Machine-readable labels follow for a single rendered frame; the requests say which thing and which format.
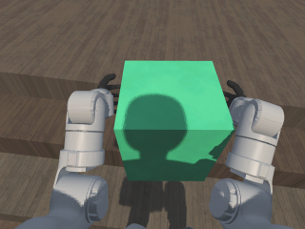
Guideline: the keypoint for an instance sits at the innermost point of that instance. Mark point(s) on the right robot upper arm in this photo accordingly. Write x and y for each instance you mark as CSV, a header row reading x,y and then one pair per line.
x,y
240,205

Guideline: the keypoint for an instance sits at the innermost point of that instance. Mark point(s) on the robot left hand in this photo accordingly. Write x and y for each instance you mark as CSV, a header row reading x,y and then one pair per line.
x,y
103,85

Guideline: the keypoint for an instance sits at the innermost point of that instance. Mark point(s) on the left robot upper arm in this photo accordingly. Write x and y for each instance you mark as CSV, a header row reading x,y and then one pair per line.
x,y
77,202

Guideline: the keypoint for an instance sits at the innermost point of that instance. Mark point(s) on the robot left forearm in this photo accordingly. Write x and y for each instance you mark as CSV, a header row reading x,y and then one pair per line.
x,y
87,112

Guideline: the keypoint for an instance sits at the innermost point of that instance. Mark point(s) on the carton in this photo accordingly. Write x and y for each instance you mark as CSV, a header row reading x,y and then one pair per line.
x,y
172,120

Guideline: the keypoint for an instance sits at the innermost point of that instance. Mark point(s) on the robot right hand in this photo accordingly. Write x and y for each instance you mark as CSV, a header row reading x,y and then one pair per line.
x,y
239,92

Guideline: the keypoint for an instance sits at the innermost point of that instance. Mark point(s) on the robot right forearm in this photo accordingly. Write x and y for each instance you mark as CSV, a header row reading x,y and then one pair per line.
x,y
258,125

